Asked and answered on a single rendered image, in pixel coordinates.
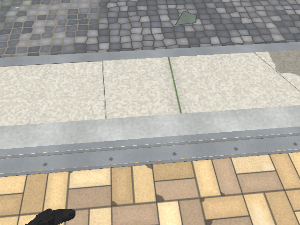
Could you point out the left robot hand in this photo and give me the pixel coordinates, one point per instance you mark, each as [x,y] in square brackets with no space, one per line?
[53,217]

